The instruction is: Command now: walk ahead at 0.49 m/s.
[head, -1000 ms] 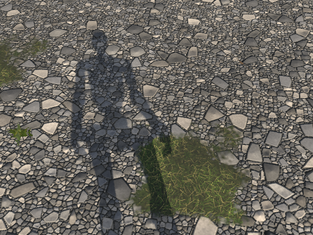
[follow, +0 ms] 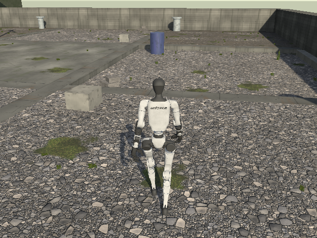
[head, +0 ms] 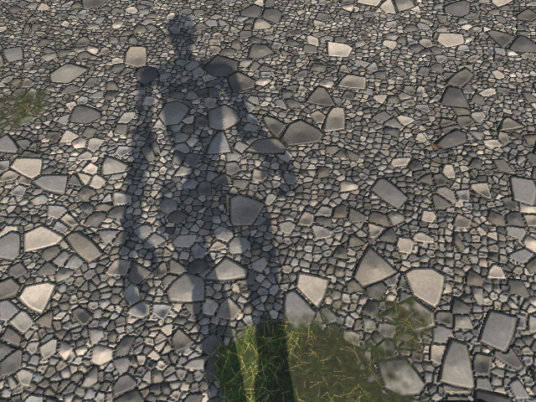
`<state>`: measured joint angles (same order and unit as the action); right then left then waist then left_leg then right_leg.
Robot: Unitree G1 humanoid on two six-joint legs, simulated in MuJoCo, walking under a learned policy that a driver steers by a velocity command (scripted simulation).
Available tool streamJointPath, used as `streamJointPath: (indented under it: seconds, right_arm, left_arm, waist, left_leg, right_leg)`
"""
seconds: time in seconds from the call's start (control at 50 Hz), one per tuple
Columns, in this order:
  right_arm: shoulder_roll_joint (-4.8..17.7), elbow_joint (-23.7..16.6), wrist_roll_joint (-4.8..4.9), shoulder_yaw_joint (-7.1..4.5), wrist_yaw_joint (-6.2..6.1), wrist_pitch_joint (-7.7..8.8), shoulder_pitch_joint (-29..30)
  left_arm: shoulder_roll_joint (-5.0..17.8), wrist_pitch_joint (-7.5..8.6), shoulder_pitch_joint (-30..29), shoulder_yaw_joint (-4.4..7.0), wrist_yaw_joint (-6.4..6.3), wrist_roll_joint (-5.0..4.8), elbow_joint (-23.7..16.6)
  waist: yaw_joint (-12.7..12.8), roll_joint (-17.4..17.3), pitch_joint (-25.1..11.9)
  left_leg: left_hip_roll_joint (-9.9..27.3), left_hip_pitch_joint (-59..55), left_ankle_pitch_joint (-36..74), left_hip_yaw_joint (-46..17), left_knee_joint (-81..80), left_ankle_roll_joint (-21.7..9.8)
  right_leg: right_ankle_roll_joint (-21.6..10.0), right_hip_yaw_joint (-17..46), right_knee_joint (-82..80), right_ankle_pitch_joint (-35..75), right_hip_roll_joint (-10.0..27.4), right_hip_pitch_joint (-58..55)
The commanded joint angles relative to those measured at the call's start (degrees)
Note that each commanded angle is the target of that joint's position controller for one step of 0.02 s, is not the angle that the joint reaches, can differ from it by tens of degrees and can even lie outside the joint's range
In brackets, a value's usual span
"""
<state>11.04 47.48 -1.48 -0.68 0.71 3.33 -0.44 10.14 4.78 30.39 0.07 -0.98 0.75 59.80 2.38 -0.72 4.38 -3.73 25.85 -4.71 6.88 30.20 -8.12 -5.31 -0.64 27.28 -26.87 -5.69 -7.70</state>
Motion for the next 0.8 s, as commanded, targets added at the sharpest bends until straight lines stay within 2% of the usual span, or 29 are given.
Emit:
streamJointPath:
  seconds: [0.02,0.04,0.06,0.08,0.1,0.12,0.16,0.2,0.24,0.3,0.38,0.42,0.44,0.46,0.48,0.5,0.52,0.54,0.58,0.6,0.62,0.64,0.68,0.74,0.8]
  right_arm:
    - [14.89,5.18,-1.79,-4.62,-0.99,-0.03,-26.68]
    - [12.19,4.92,1.1,-4.52,-0.25,-0.12,-21.9]
    - [8.85,3.89,1.5,-3.58,-0.09,0.12,-15.77]
    - [6.11,4.06,1.23,-2.87,0.15,0.74,-13.87]
    - [4.57,4.84,1.03,-2.25,-0.02,1.46,-14.33]
    - [3.21,6.1,1.03,-1.68,-0.26,1.99,-15.4]
    - [3.81,8.12,0.93,-1.35,-0.27,3.07,-18.25]
    - [5.52,9.16,0.66,-1.27,-0.33,3.11,-19.14]
    - [5.6,9.84,0.68,-0.8,-0.54,2.5,-20.02]
    - [5.42,11.1,0.8,-0.21,-1.01,1.68,-22.82]
    - [5.06,12.75,0.22,0.21,-1.75,0.72,-25.35]
    - [4.54,13.1,0.08,0.43,-2.16,0.38,-24.84]
    - [4.32,13.18,0.34,0.52,-2.37,0.28,-24.02]
    - [4.21,13.45,0.65,0.54,-2.51,0.29,-23.85]
    - [3.74,13.19,0.67,0.71,-2.6,0.63,-25.66]
    - [0.43,14.28,1.34,1.33,-2.64,0.41,-32.67]
    - [0.07,16.21,1.85,1.25,-3.07,-0.84,-33.33]
    - [2.26,15.8,1.39,0.57,-3.31,-1.67,-30.08]
    - [1.17,15.69,0.75,0.6,-2.85,-2.83,-26.89]
    - [0.32,15.98,0.47,0.89,-2.6,-3.27,-26.65]
    - [-0.01,16.04,0.15,1.15,-2.5,-3.35,-25.8]
    - [0.27,16.54,0.09,1.2,-2.53,-3.2,-25.5]
    - [0.48,17.31,0.52,1.23,-2.86,-2.74,-25.16]
    - [0.93,17.59,0.93,1.2,-3.39,-2.18,-24.16]
    - [0.35,18.06,0.9,1.31,-3.52,-2.4,-23.55]
  left_arm:
    - [1.99,0.21,5.48,0.66,0.62,-0.9,-4.46]
    - [7.71,0.08,0.13,1.8,0.51,0.48,-4.86]
    - [8.63,0.35,-5.0,2.24,0.84,0.41,-6.59]
    - [7.98,0.35,-6.79,2.29,0.87,0.64,-6.65]
    - [6.92,-0.3,-6.28,2.27,0.86,1.0,-6.14]
    - [5.12,-1.16,-4.32,1.91,1.06,1.4,-5.63]
    - [3.26,-2.19,-4.0,1.77,1.27,1.31,-5.37]
    - [3.44,-2.81,-6.29,1.84,1.26,0.91,-5.93]
    - [3.5,-3.12,-10.36,1.65,1.13,0.64,-6.73]
    - [3.0,-3.43,-16.01,1.08,0.8,0.11,-7.45]
    - [3.59,-3.54,-18.96,0.87,-0.26,0.0,-7.02]
    - [3.54,-3.18,-18.45,0.84,-0.75,0.06,-6.19]
    - [3.18,-2.83,-16.87,0.79,-0.99,0.06,-5.28]
    - [3.14,-2.2,-14.47,0.71,-1.23,0.18,-4.18]
    - [6.42,-1.47,-10.48,1.42,-1.55,0.55,-2.85]
    - [8.54,-1.43,-8.89,1.66,-1.52,0.45,-2.21]
    - [5.86,-2.05,-9.41,1.13,-1.32,-0.33,-2.02]
    - [3.85,-2.36,-10.85,0.49,-1.11,-0.08,-2.27]
    - [3.84,-2.99,-15.82,0.19,-1.31,0.37,-2.77]
    - [4.25,-3.33,-17.19,0.37,-1.52,0.07,-2.68]
    - [4.51,-3.64,-17.49,0.6,-1.49,-0.37,-2.43]
    - [4.21,-3.69,-16.83,0.73,-1.36,-0.61,-2.1]
    - [3.0,-3.35,-14.55,0.64,-1.32,-0.76,-0.51]
    - [2.73,-2.99,-12.65,0.64,-1.22,-0.54,1.16]
    - [2.29,-3.33,-12.09,0.54,-1.29,-0.44,2.33]
  waist:
    - [-6.84,-10.58,-18.77]
    - [-7.43,-2.04,-12.88]
    - [-5.0,-1.25,-4.17]
    - [-3.41,2.06,-0.27]
    - [-1.67,2.74,0.07]
    - [-0.1,1.87,-0.79]
    - [0.75,0.51,-1.95]
    - [1.26,-1.53,-2.54]
    - [0.6,-2.93,-2.66]
    - [-1.75,-4.4,-3.55]
    - [-3.52,-4.9,-3.45]
    - [-3.35,-4.68,-2.56]
    - [-2.43,-3.98,-2.27]
    - [-1.05,-2.1,-2.37]
    - [-1.17,1.09,-5.74]
    - [-4.26,7.46,-9.64]
    - [-2.56,9.35,-10.83]
    - [-2.44,8.45,-8.15]
    - [-4.41,6.95,-4.6]
    - [-5.25,6.28,-3.07]
    - [-4.94,5.31,-0.98]
    - [-4.12,2.83,1.05]
    - [-3.34,0.14,0.22]
    - [-2.8,0.26,-2.44]
    - [-2.6,0.24,-1.25]
  left_leg:
    - [27.51,-45.04,-9.09,-45.94,-8.18,-15.04]
    - [24.53,-37.02,-20.42,-45.66,-15.06,-13.96]
    - [23.28,-27.34,-17.02,-37.21,-18.01,-12.38]
    - [21.18,-20.49,-4.23,-31.42,-19.26,-10.89]
    - [19.18,-16.61,8.69,-25.75,-18.85,-9.29]
    - [17.67,-13.75,18.31,-20.76,-18.9,-8.04]
    - [15.97,-12.28,34.52,-14.27,-17.9,-7.12]
    - [13.86,-12.6,40.95,-9.8,-17.19,-5.78]
    - [11.83,-13.7,43.24,-6.9,-16.33,-3.52]
    - [10.99,-16.36,42.52,-5.64,-14.88,-0.84]
    - [13.24,-20.58,38.84,-7.65,-11.71,-1.85]
    - [14.47,-21.41,36.21,-9.62,-9.13,-2.71]
    - [14.4,-21.2,33.71,-10.28,-7.06,-2.23]
    - [13.45,-19.75,28.85,-10.41,-4.49,-0.52]
    - [11.5,-16.42,19.34,-9.94,-1.08,1.57]
    - [7.89,-11.75,-4.81,-7.74,1.74,3.14]
    - [3.97,-11.86,-20.15,-5.5,4.05,4.06]
    - [3.3,-12.41,-22.92,-5.63,4.28,4.43]
    - [3.72,-16.05,-18.65,-6.31,-0.88,4.8]
    - [4.43,-18.59,-14.19,-7.07,-5.01,4.92]
    - [5.43,-18.45,-11.94,-8.47,-7.42,5.04]
    - [6.34,-17.01,-10.33,-9.08,-8.06,5.0]
    - [7.66,-16.65,-6.69,-9.82,-9.28,4.81]
    - [8.33,-17.14,-4.28,-10.09,-10.38,4.64]
    - [8.44,-17.14,-5.15,-10.02,-11.06,4.6]
  right_leg:
    - [0.4,1.01,54.23,-4.53,-0.36,38.62]
    - [-1.29,5.34,53.82,1.81,3.09,42.84]
    - [-1.27,4.47,50.56,7.16,5.49,43.29]
    - [-0.86,3.98,47.7,8.73,6.85,40.49]
    - [-0.06,4.01,45.51,8.87,7.92,36.88]
    - [0.99,3.55,43.16,8.51,8.41,33.03]
    - [2.33,1.98,39.38,9.22,7.84,30.6]
    - [3.0,0.51,34.61,12.76,7.67,31.79]
    - [3.52,-1.1,27.77,16.63,7.68,32.79]
    - [3.81,-2.74,19.33,21.11,7.02,31.62]
    - [3.36,-2.57,13.11,18.87,6.35,30.03]
    - [2.39,-2.17,8.28,15.88,6.02,27.81]
    - [1.78,-2.01,3.11,17.13,5.91,24.92]
    - [1.29,-0.57,-4.8,24.91,6.93,19.54]
    - [0.54,4.61,-4.11,42.2,12.54,10.91]
    - [-4.62,10.99,-0.08,62.01,20.82,3.88]
    - [-10.4,14.98,-1.45,59.83,24.33,6.67]
    - [-10.78,16.83,-4.83,51.22,23.94,11.46]
    - [-7.05,13.89,-8.32,35.2,19.84,19.19]
    - [-4.02,11.6,-9.46,25.22,17.05,22.8]
    - [-1.58,9.73,-10.03,17.18,14.4,24.83]
    - [-0.41,8.07,-10.13,15.89,12.64,24.39]
    - [0.1,6.46,-7.69,23.44,11.51,20.08]
    - [-0.14,5.85,-5.68,31.2,11.63,15.4]
    - [0.12,5.67,-6.2,28.89,11.41,16.05]
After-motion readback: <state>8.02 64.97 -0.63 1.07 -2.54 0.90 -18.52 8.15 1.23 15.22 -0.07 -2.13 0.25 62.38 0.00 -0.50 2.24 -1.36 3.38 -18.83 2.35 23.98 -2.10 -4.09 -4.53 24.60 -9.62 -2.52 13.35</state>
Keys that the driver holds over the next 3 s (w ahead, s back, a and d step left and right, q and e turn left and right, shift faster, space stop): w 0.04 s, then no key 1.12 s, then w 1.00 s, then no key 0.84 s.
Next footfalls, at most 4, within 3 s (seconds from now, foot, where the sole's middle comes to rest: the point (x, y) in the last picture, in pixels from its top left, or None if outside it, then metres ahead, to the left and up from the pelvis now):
0.48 right None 0.30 -0.11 -0.75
1.52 right None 0.39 -0.16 -0.75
2.02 left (285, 295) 0.72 0.02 -0.75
2.52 right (340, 238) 0.90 -0.13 -0.75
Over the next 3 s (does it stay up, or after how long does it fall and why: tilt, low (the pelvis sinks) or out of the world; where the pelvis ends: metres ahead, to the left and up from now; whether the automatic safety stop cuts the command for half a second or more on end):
stays up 0.80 -0.05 0.03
